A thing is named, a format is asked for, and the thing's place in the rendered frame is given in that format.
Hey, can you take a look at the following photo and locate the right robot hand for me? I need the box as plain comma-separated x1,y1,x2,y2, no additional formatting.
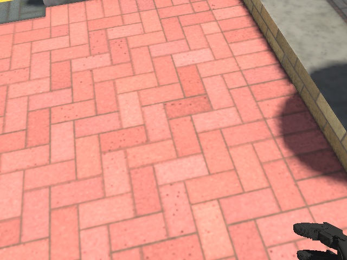
293,222,347,260

